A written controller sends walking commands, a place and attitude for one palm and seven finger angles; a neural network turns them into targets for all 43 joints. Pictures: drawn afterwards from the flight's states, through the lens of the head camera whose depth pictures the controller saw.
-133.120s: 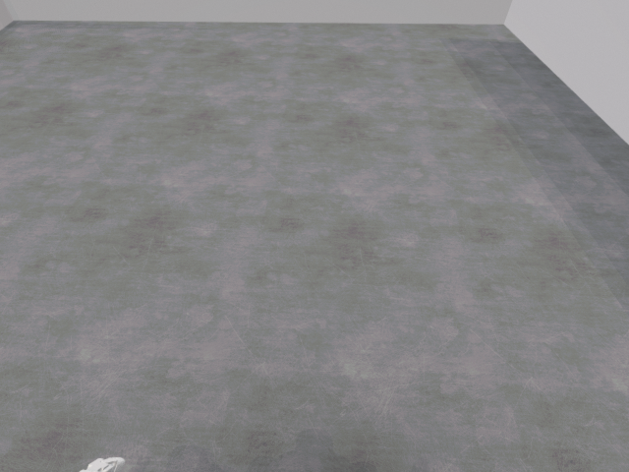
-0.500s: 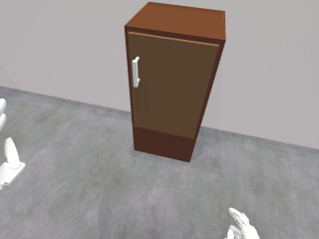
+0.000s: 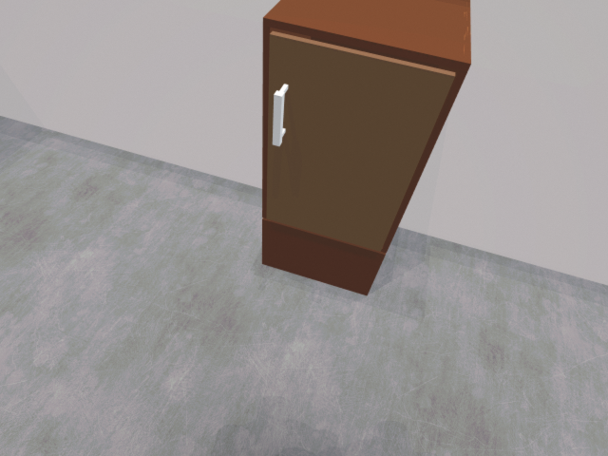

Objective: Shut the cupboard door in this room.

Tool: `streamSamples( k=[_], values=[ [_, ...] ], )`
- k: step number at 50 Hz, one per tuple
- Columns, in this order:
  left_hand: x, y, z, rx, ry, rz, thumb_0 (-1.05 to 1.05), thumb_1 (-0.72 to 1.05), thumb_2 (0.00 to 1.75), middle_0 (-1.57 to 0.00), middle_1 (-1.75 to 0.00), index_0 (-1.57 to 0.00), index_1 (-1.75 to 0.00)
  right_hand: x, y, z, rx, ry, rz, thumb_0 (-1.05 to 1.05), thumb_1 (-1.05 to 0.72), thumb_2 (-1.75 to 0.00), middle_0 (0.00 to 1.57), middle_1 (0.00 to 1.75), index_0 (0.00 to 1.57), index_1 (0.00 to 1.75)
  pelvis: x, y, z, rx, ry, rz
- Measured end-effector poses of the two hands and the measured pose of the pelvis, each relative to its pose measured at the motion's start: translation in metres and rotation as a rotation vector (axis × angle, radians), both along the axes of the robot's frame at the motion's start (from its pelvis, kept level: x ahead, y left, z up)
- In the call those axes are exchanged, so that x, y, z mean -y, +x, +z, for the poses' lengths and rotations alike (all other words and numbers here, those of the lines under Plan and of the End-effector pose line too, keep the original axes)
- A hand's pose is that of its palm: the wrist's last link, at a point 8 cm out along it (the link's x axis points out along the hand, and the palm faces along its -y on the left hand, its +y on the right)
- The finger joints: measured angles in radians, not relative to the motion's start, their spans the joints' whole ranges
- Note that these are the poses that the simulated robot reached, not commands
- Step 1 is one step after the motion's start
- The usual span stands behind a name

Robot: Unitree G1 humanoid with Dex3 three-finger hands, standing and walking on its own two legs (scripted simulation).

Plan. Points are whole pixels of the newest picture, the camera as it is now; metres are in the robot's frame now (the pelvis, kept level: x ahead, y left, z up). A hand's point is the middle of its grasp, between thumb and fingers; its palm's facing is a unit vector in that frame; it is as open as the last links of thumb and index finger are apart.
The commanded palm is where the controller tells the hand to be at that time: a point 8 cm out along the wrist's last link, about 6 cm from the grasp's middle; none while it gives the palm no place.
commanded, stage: let the arm hang, fingers relaxed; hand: left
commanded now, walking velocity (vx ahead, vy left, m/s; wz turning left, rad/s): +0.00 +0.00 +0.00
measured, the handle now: (280, 115) +0.83 +0.10 -0.03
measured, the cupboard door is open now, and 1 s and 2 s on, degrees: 0 0 0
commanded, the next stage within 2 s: look to check the result in 0.68 s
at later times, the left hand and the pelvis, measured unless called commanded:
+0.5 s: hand out of the picture -0.04 +0.17 -0.18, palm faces +0.02 -0.99 -0.14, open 7.3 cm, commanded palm none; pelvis -0.01 +0.02 +0.00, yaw -1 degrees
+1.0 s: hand out of the picture -0.05 +0.17 -0.17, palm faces +0.01 -0.98 -0.17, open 7.3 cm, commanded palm none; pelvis +0.00 +0.01 +0.00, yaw -1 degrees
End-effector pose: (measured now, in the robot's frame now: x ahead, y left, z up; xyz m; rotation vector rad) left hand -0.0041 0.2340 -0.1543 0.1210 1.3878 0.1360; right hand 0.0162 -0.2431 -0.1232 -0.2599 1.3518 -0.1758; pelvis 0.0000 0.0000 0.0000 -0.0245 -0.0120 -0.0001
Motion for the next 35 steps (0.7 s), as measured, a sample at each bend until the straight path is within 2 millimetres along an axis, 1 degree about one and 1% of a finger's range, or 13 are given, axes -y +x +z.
streamSamples(
  k=[3,5,7,10,14,19,27,35],
  values=[
    [-0.007,-0.029,0.005,-0.091,0.015,0.005,-0.02,0.97,0.9,-0.2,-0.3,-0.21,-0.3,-0.011,-0.015,-0.005,-0.039,0.025,-0.027,0.01,-0.91,-0.9,0.2,0.3,0.2,0.3,-0.004,0.001,0.002,0.006,0.001,-0.007],
    [-0.01,-0.044,0.009,-0.135,0.024,0.008,-0.01,0.96,0.9,-0.2,-0.3,-0.21,-0.3,-0.018,-0.022,-0.008,-0.051,0.043,-0.043,0.01,-0.91,-0.9,0.2,0.3,0.2,0.3,-0.007,0.001,0.003,0.012,0.003,-0.012],
    [-0.012,-0.054,0.012,-0.162,0.029,0.011,-0.01,0.94,0.9,-0.2,-0.3,-0.2,-0.3,-0.026,-0.027,-0.011,-0.057,0.061,-0.053,0.01,-0.91,-0.9,0.2,0.3,0.2,0.3,-0.01,0.0,0.004,0.018,0.005,-0.015],
    [-0.012,-0.062,0.015,-0.177,0.031,0.014,0.0,0.93,0.9,-0.2,-0.3,-0.2,-0.3,-0.036,-0.031,-0.015,-0.059,0.086,-0.064,0.01,-0.91,-0.9,0.2,0.3,0.2,0.3,-0.013,-0.001,0.004,0.024,0.008,-0.019],
    [-0.008,-0.061,0.015,-0.163,0.022,0.016,0.0,0.92,0.9,-0.2,-0.3,-0.2,-0.3,-0.047,-0.034,-0.019,-0.058,0.105,-0.07,0.01,-0.91,-0.89,0.2,0.3,0.2,0.3,-0.017,-0.002,0.005,0.028,0.012,-0.022],
    [0.001,-0.052,0.011,-0.121,-0.003,0.012,0.0,0.91,0.9,-0.2,-0.3,-0.2,-0.3,-0.052,-0.038,-0.02,-0.05,0.112,-0.082,0.01,-0.92,-0.89,0.2,0.3,0.2,0.3,-0.02,-0.004,0.004,0.029,0.016,-0.023],
    [0.013,-0.04,0.006,-0.078,-0.033,0.005,0.0,0.91,0.9,-0.2,-0.3,-0.2,-0.3,-0.052,-0.046,-0.018,-0.047,0.107,-0.098,0.0,-0.91,-0.89,0.2,0.3,0.2,0.3,-0.02,-0.006,0.004,0.02,0.02,-0.023],
    [0.014,-0.043,0.008,-0.091,-0.024,0.008,0.0,0.91,0.9,-0.2,-0.3,-0.2,-0.3,-0.049,-0.052,-0.018,-0.064,0.108,-0.107,0.0,-0.91,-0.9,0.2,0.3,0.2,0.3,-0.016,-0.006,0.004,0.013,0.021,-0.022]
  ],
)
